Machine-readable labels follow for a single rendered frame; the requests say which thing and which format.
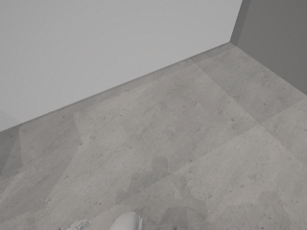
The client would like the left robot thigh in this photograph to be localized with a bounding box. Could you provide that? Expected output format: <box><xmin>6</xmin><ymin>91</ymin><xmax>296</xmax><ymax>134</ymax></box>
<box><xmin>108</xmin><ymin>213</ymin><xmax>143</xmax><ymax>230</ymax></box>

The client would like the left robot hand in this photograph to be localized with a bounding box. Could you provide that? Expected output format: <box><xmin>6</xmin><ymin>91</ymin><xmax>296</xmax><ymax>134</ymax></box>
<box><xmin>66</xmin><ymin>219</ymin><xmax>89</xmax><ymax>230</ymax></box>

